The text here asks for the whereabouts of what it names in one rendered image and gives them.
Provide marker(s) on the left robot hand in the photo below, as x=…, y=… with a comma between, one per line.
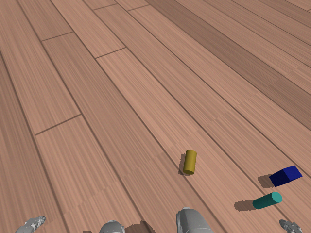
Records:
x=31, y=225

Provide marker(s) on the right robot hand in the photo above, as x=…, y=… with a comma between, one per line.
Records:
x=290, y=227

